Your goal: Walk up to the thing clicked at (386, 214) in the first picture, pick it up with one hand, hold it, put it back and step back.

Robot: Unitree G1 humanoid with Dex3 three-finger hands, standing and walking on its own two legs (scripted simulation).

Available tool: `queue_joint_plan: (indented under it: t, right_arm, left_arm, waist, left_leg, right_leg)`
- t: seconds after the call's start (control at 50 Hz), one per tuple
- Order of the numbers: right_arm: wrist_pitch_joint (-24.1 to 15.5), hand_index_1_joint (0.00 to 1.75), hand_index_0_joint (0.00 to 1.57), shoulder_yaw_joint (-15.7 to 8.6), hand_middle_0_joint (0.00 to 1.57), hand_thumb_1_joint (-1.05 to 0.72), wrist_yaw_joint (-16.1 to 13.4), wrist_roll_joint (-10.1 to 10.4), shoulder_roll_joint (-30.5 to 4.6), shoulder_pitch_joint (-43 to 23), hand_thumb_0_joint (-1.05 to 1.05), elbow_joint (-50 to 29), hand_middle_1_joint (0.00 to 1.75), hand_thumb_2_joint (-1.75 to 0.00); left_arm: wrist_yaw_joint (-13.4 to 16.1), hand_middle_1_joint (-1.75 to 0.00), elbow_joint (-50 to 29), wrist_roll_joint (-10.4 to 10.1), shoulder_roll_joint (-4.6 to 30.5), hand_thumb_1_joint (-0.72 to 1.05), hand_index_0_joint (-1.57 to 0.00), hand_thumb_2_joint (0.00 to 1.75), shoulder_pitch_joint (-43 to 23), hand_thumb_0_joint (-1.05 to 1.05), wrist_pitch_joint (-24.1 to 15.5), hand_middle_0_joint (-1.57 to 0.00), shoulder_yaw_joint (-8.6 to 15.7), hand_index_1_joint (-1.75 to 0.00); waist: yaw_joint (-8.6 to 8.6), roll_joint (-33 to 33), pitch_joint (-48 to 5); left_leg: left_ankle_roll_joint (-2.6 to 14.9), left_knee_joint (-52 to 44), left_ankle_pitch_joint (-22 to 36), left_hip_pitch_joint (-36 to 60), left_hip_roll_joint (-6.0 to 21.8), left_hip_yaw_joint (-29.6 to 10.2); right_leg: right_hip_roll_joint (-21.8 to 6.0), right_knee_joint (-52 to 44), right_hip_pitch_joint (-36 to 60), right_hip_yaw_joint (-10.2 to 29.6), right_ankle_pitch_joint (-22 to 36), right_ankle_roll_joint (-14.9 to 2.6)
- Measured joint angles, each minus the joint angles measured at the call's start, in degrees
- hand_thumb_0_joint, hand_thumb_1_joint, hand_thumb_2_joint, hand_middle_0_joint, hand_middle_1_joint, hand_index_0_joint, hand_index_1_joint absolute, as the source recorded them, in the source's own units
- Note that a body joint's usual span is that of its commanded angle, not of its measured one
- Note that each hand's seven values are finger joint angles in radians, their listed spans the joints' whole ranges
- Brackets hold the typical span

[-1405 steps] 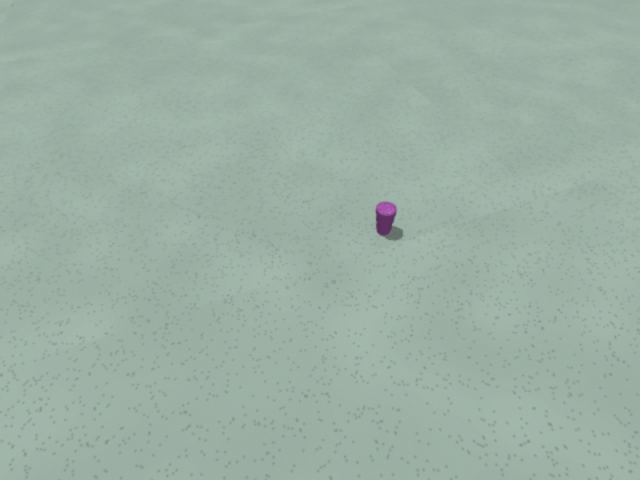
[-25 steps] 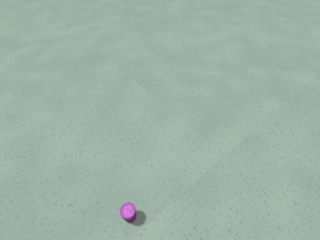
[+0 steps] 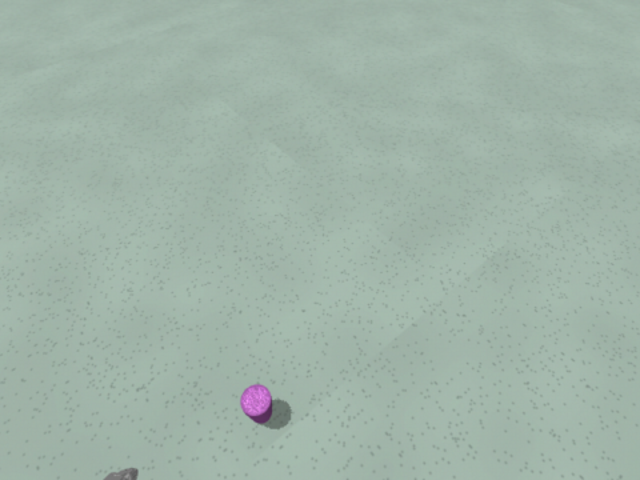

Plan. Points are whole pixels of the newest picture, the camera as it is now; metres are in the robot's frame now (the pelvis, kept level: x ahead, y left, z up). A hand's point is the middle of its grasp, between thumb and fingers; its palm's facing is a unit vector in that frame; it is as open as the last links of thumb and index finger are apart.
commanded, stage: go down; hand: left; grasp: from the side
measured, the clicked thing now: (259, 406) +0.42 +0.21 -0.71
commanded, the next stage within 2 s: none
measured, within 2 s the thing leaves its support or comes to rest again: neither
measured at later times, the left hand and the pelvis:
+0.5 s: hand out of the picture +0.16 +0.27 -0.18, palm faces +0.05 -0.94 -0.35, open 16.4 cm; pelvis +0.00 +0.01 -0.06, yaw -1 degrees
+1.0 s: hand out of the picture +0.15 +0.30 -0.22, palm faces +0.13 -0.94 -0.32, open 17.5 cm; pelvis -0.01 +0.00 -0.12, yaw -1 degrees
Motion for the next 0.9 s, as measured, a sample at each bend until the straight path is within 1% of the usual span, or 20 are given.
queue_joint_plan:
  t: [0.04,0.08,0.12,0.16,0.22,0.28,0.38,0.46,0.56,0.64,0.7,0.8,0.9]
  right_arm:
    - [-0.4,0.3,0.21,-0.3,0.2,-0.97,-0.2,-0.4,1.5,0.4,0.0,-2.8,0.3,-0.92]
    - [-0.6,0.3,0.21,-0.8,0.2,-0.98,0.0,-1.0,3.0,0.9,0.0,-5.0,0.3,-0.92]
    - [-0.7,0.3,0.21,-1.1,0.2,-0.99,0.2,-1.3,4.1,1.7,0.0,-6.9,0.3,-0.92]
    - [-0.7,0.3,0.21,-1.3,0.2,-0.98,0.4,-1.4,4.7,2.6,0.0,-8.5,0.3,-0.92]
    - [-0.7,0.3,0.21,-1.4,0.2,-0.97,0.7,-1.3,5.0,3.8,0.0,-10.6,0.3,-0.92]
    - [-1.2,0.3,0.21,-1.4,0.2,-0.95,0.8,-1.3,4.9,4.5,0.01,-12.4,0.3,-0.91]
    - [-2.7,0.3,0.21,-1.9,0.2,-0.92,0.4,-1.4,4.5,4.7,0.01,-15.1,0.3,-0.9]
    - [-3.9,0.3,0.21,-1.9,0.2,-0.9,-0.3,-1.5,4.3,4.0,0.01,-16.5,0.3,-0.9]
    - [-5.0,0.3,0.21,-1.5,0.2,-0.88,-1.4,-1.7,4.5,2.9,0.01,-18.1,0.3,-0.89]
    - [-5.8,0.3,0.21,-1.1,0.2,-0.87,-2.1,-2.0,4.9,2.4,0.01,-19.5,0.3,-0.89]
    - [-6.2,0.3,0.21,-0.9,0.2,-0.87,-2.4,-2.1,5.1,2.1,0.01,-20.4,0.3,-0.89]
    - [-7.1,0.3,0.21,-0.7,0.2,-0.87,-2.5,-2.5,5.4,1.9,0.01,-21.5,0.3,-0.89]
    - [-7.8,0.3,0.21,-0.8,0.2,-0.89,-2.0,-2.8,5.4,1.8,0.01,-22.0,0.3,-0.89]
  left_arm:
    - [-0.7,-0.29,0.8,1.4,0.4,0.71,-0.12,0.8,-3.6,0.01,0.2,-0.12,2.3,-0.29]
    - [-1.4,-0.31,0.3,2.9,1.0,0.61,-0.1,0.73,-5.5,0.01,0.5,-0.09,4.6,-0.29]
    - [-1.7,-0.31,-1.5,3.9,1.4,0.5,-0.08,0.66,-5.8,0.01,1.2,-0.07,6.2,-0.3]
    - [-1.9,-0.31,-3.7,4.4,1.4,0.39,-0.07,0.59,-5.1,0.01,2.6,-0.05,7.1,-0.3]
    - [-2.2,-0.31,-7.1,4.7,1.2,0.22,-0.05,0.5,-3.3,0.01,5.2,-0.04,8.0,-0.29]
    - [-2.4,-0.29,-10.6,4.6,1.0,0.04,-0.05,0.42,-1.0,0.01,7.2,-0.04,8.5,-0.27]
    - [-2.6,-0.27,-18.0,4.2,0.5,-0.21,-0.05,0.33,3.4,0.01,9.5,-0.04,8.9,-0.26]
    - [-2.7,-0.28,-24.3,3.8,0.2,-0.36,-0.06,0.3,6.5,0.0,11.4,-0.05,8.9,-0.27]
    - [-2.8,-0.24,-31.2,3.2,0.4,-0.48,-0.07,0.22,9.6,0.0,14.6,-0.07,9.1,-0.23]
    - [-3.2,-0.18,-34.9,2.7,0.8,-0.53,-0.08,0.15,11.2,0.0,16.8,-0.08,9.6,-0.17]
    - [-3.7,-0.14,-36.8,2.3,1.1,-0.55,-0.08,0.11,12.1,0.0,17.6,-0.08,10.3,-0.14]
    - [-5.0,-0.09,-38.6,1.4,1.6,-0.57,-0.09,0.06,13.0,0.0,16.9,-0.09,12.2,-0.09]
    - [-7.0,-0.07,-38.7,0.3,2.5,-0.57,-0.1,0.03,13.5,0.0,13.5,-0.09,14.5,-0.06]
  waist:
    - [-0.18,-0.5,-0.2]
    - [-0.54,-1.0,-1.1]
    - [-0.95,-1.1,-1.8]
    - [-1.43,-1.0,-2.5]
    - [-2.0,-0.5,-3.8]
    - [-2.19,-0.1,-4.9]
    - [-1.89,0.2,-6.5]
    - [-1.66,0.2,-7.5]
    - [-1.64,0.2,-8.7]
    - [-1.76,0.2,-9.5]
    - [-1.87,0.2,-10.0]
    - [-1.91,0.1,-10.5]
    - [-1.79,-0.1,-10.7]
  left_leg:
    - [-0.17,3.1,-1.0,-3.8,0.2,0.0]
    - [-0.31,6.2,-2.2,-7.4,0.5,0.2]
    - [-0.35,8.8,-3.4,-9.8,0.8,0.5]
    - [-0.31,10.7,-4.4,-11.4,0.9,0.5]
    - [-0.18,13.6,-5.9,-14.0,1.1,0.5]
    - [-0.03,17.2,-7.8,-17.0,1.1,0.5]
    - [0.15,23.6,-11.0,-22.3,1.0,0.3]
    - [0.17,28.0,-13.2,-25.9,1.0,-0.1]
    - [0.1,32.1,-15.2,-29.3,1.1,-0.8]
    - [0.0,34.7,-16.5,-31.6,1.2,-1.3]
    - [-0.12,36.6,-17.2,-33.6,1.2,-1.6]
    - [-0.27,39.9,-18.3,-37.4,1.3,-2.1]
    - [-0.43,43.8,-19.3,-42.1,1.2,-2.3]
  right_leg:
    - [0.2,3.1,-3.8,0.2,-0.9,-0.11]
    - [0.5,6.1,-7.6,0.5,-2.0,-0.26]
    - [0.8,8.5,-10.0,0.8,-2.9,-0.32]
    - [0.9,10.1,-11.6,1.0,-3.7,-0.29]
    - [1.0,12.5,-13.9,1.1,-4.9,-0.16]
    - [1.0,15.8,-16.9,1.2,-6.6,0.02]
    - [0.9,21.8,-22.0,1.2,-9.6,0.3]
    - [0.9,26.0,-25.4,1.0,-11.8,0.41]
    - [1.0,29.8,-28.4,0.5,-13.8,0.4]
    - [1.0,32.2,-30.5,0.1,-15.1,0.33]
    - [1.1,34.0,-32.4,-0.1,-15.9,0.24]
    - [1.2,37.3,-36.0,-0.4,-17.0,0.09]
    - [1.2,41.5,-40.8,-0.4,-18.2,-0.06]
